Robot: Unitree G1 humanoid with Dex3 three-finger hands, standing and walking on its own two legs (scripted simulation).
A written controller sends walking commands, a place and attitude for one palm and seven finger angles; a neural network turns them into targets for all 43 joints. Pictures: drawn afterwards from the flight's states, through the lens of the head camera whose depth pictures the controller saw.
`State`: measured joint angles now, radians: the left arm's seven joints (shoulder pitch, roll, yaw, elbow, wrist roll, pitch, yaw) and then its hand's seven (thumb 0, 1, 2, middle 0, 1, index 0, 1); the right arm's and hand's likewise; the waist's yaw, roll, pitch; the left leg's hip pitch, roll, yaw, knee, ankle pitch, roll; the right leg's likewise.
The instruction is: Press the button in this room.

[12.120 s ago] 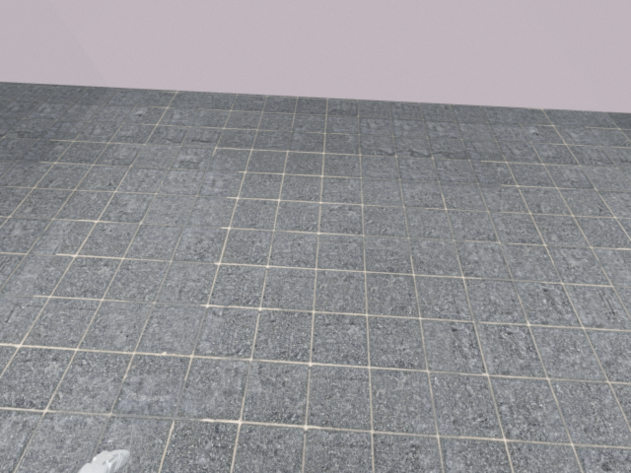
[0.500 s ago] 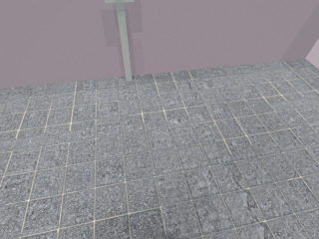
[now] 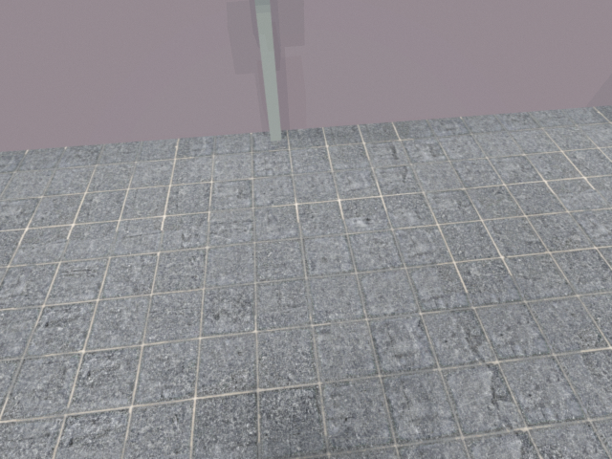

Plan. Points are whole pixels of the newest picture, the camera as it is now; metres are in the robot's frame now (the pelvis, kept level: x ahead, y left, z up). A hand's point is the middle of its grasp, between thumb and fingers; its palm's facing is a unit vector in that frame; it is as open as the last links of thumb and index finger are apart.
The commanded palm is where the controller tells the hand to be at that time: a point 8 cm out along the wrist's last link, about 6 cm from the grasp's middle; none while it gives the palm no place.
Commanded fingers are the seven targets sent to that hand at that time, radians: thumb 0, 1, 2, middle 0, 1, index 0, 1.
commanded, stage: turn or walk to find it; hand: left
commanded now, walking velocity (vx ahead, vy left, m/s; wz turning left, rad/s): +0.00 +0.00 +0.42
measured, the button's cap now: out of the picture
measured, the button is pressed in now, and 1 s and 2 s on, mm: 0 0 0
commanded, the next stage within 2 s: stand and wait in 1.60 s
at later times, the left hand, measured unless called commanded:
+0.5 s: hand out of the picture -0.01 +0.24 -0.19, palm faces +0.17 -0.96 -0.22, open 7.4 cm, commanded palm none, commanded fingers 0.00 0.90 0.90 -0.20 -0.30 -0.20 -0.30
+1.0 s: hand out of the picture -0.01 +0.19 -0.14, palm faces +0.33 -0.90 -0.29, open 7.4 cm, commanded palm none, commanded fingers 0.00 0.90 0.90 -0.20 -0.30 -0.20 -0.30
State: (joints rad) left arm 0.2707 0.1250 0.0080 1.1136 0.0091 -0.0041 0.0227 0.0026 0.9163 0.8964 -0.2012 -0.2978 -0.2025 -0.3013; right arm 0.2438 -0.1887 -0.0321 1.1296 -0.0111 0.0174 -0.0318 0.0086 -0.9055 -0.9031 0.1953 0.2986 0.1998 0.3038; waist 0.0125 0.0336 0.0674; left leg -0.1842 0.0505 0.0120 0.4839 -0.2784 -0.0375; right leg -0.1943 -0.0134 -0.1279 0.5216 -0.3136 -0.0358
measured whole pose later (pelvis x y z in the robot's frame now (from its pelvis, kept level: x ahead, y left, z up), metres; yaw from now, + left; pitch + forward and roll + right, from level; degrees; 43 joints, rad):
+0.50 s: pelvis -0.03 +0.04 -0.01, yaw +7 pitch -2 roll +0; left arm 0.20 0.21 0.06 1.02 0.02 0.04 0.02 0.00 0.91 0.90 -0.20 -0.30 -0.20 -0.30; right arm 0.22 -0.19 -0.05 1.03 -0.02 0.03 -0.01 0.01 -0.91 -0.90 0.20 0.30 0.20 0.30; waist 0.01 -0.03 0.08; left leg -0.31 -0.01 0.04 0.66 -0.32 0.03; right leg -0.29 -0.12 -0.17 0.73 -0.41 0.03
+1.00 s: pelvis -0.06 -0.03 +0.00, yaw +20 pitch -1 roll +2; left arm 0.15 0.17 0.03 0.91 0.02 0.02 0.02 0.00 0.90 0.90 -0.20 -0.30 -0.20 -0.30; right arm 0.25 -0.25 -0.09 0.99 -0.03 0.07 0.00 0.01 -0.90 -0.90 0.20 0.30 0.20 0.30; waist -0.03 0.06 0.05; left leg -0.47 -0.07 -0.10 0.88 -0.41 -0.02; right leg -0.23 -0.03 -0.07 0.57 -0.31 -0.04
